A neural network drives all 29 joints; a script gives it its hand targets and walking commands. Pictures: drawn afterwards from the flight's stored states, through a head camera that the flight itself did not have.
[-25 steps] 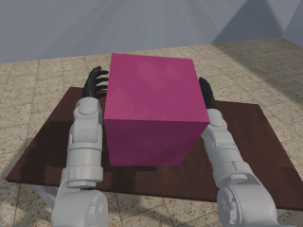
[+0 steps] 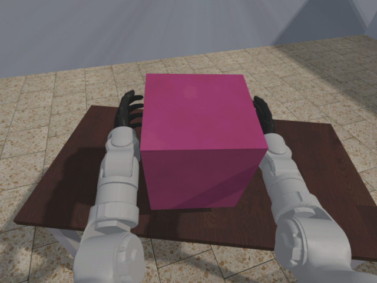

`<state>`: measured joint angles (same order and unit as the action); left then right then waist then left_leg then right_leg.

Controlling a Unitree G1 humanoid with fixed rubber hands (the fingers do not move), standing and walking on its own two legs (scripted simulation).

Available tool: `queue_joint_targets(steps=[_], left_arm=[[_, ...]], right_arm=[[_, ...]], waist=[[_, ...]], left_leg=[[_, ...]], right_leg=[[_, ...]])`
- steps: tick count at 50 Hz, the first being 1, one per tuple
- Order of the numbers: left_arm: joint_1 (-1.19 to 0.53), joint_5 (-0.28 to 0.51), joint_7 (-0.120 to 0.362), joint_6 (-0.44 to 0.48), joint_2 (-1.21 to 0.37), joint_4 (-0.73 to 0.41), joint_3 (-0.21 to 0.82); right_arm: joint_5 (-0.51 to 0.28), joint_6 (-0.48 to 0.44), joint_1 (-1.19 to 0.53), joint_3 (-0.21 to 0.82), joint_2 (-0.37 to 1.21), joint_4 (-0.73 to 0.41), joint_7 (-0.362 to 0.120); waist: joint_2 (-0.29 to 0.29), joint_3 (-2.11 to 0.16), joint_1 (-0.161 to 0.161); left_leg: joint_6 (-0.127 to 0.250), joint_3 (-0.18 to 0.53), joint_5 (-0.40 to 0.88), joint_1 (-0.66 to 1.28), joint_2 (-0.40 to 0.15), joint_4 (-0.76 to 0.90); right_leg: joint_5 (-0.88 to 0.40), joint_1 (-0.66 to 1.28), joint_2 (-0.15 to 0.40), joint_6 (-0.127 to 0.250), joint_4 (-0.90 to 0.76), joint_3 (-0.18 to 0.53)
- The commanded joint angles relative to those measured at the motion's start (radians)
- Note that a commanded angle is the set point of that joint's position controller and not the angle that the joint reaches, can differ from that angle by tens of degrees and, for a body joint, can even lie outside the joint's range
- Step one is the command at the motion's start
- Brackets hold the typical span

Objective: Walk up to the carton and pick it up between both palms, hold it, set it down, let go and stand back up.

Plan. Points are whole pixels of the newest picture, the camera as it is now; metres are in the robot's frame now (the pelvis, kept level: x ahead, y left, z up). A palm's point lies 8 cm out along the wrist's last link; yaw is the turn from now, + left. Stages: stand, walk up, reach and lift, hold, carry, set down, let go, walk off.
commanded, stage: set down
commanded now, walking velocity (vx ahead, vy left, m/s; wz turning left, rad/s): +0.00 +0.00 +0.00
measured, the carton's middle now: (194, 145) +0.41 +0.02 +0.10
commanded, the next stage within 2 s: none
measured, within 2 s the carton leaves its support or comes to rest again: rests again in 1.18 s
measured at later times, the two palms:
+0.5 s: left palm (135, 132) +0.40 +0.15 +0.14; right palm (266, 136) +0.44 -0.15 +0.12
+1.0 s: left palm (137, 140) +0.41 +0.16 +0.10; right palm (260, 138) +0.46 -0.14 +0.09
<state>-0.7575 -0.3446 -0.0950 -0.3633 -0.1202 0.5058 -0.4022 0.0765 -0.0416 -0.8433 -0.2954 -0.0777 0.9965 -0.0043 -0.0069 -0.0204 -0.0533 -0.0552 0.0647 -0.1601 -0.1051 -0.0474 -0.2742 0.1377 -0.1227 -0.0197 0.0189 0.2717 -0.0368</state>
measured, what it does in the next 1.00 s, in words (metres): stands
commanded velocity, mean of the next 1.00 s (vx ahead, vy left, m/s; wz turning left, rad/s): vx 0.00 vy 0.00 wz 0.00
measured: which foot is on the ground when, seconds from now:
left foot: down 0.00-1.00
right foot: down 0.00-1.00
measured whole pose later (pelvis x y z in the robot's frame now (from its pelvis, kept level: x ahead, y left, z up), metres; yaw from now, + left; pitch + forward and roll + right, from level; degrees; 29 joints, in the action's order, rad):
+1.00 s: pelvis +0.01 -0.01 +0.00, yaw -2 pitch +10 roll +0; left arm -0.77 -0.35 -0.15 -0.20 -0.19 0.64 -0.50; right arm 0.27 -0.14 -0.91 -0.48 -0.11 1.14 -0.10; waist 0.02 -0.09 -0.12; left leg -0.06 0.03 -0.16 -0.29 -0.07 -0.28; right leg 0.13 -0.33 -0.04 0.03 0.29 -0.01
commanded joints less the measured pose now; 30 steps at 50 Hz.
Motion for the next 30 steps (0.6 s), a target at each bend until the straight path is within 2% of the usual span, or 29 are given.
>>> queue_joint_targets(steps=[1,7,10,12,14,19,21,22,24,29,30], left_arm=[[-0.596,0.068,0.099,0.082,-0.424,-0.048,0.296],[-0.631,0.069,0.08,0.116,-0.435,-0.024,0.278],[-0.623,0.065,0.073,0.129,-0.426,-0.003,0.255],[-0.626,0.058,0.072,0.133,-0.424,0.007,0.238],[-0.628,0.05,0.07,0.133,-0.426,0.022,0.22],[-0.622,0.04,0.062,0.144,-0.42,0.038,0.193],[-0.613,0.035,0.059,0.152,-0.422,0.041,0.18],[-0.615,0.033,0.055,0.159,-0.427,0.034,0.179],[-0.629,0.031,0.051,0.165,-0.423,0.03,0.176],[-0.609,0.023,0.045,0.171,-0.433,0.032,0.169],[-0.605,0.021,0.043,0.176,-0.442,0.035,0.174]], right_arm=[[0.041,-0.082,-0.718,0.161,0.406,-0.145,-0.14],[0.095,-0.095,-0.725,0.094,0.396,-0.088,-0.157],[0.104,-0.097,-0.733,0.092,0.402,-0.091,-0.163],[0.123,-0.095,-0.721,0.074,0.399,-0.074,-0.168],[0.129,-0.093,-0.73,0.062,0.392,-0.073,-0.175],[0.135,-0.095,-0.73,0.061,0.398,-0.06,-0.183],[0.146,-0.098,-0.728,0.062,0.405,-0.068,-0.184],[0.143,-0.103,-0.742,0.067,0.408,-0.073,-0.188],[0.152,-0.104,-0.741,0.057,0.4,-0.056,-0.188],[0.155,-0.106,-0.726,0.049,0.399,-0.038,-0.194],[0.162,-0.109,-0.711,0.04,0.399,-0.033,-0.195]], waist=[[0.002,-0.482,0.0],[0.011,-0.522,-0.003],[-0.007,-0.53,-0.019],[-0.013,-0.535,-0.015],[-0.019,-0.53,-0.029],[-0.031,-0.545,-0.041],[-0.055,-0.56,-0.051],[-0.054,-0.576,-0.067],[-0.051,-0.571,-0.057],[-0.048,-0.578,-0.07],[-0.044,-0.586,-0.057]], left_leg=[[0.022,-0.151,0.265,0.029,0.044,0.002],[0.02,-0.164,0.263,0.006,0.038,0.001],[0.023,-0.167,0.272,-0.018,0.038,-0.003],[0.026,-0.169,0.255,-0.035,0.041,0.003],[0.033,-0.173,0.226,-0.048,0.039,0.015],[0.033,-0.178,0.259,-0.057,0.04,0.001],[0.04,-0.18,0.26,-0.066,0.04,0.003],[0.039,-0.181,0.267,-0.071,0.041,0.003],[0.04,-0.183,0.26,-0.076,0.039,0.003],[0.042,-0.188,0.273,-0.083,0.039,0.001],[0.038,-0.185,0.28,-0.079,0.036,-0.005]], right_leg=[[-0.343,0.226,-0.009,-0.055,0.042,-0.094],[-0.337,0.216,-0.007,-0.054,0.049,-0.092],[-0.383,0.235,-0.005,-0.06,0.064,-0.084],[-0.383,0.243,-0.003,-0.06,0.063,-0.08],[-0.337,0.235,-0.005,-0.063,0.06,-0.079],[-0.397,0.24,-0.005,-0.063,0.071,-0.074],[-0.423,0.246,-0.004,-0.066,0.079,-0.07],[-0.436,0.253,-0.005,-0.069,0.083,-0.07],[-0.431,0.249,-0.004,-0.065,0.083,-0.071],[-0.442,0.239,-0.004,-0.061,0.086,-0.068],[-0.456,0.229,-0.005,-0.061,0.089,-0.072]])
